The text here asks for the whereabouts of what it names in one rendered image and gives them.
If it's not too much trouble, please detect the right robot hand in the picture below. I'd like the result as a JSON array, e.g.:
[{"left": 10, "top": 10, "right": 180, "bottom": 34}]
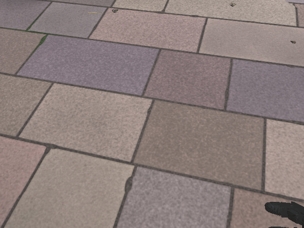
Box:
[{"left": 264, "top": 201, "right": 304, "bottom": 228}]

